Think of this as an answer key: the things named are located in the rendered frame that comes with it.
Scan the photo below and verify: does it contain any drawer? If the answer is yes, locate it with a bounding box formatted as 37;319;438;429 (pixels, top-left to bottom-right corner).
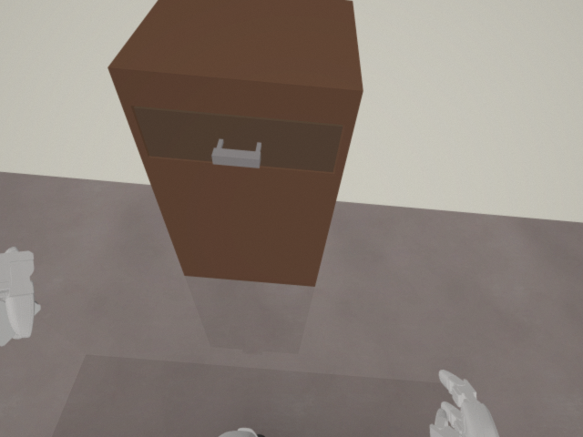
134;107;343;172

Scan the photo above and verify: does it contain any handle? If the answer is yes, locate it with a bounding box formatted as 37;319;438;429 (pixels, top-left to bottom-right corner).
211;139;261;168

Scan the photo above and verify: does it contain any robot right hand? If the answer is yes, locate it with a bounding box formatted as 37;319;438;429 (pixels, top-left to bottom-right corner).
430;370;499;437

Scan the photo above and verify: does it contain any robot left hand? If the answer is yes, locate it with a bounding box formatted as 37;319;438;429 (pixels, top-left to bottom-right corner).
0;247;41;347

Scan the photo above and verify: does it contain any cabinet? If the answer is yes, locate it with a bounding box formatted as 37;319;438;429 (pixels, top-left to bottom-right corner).
108;0;363;287

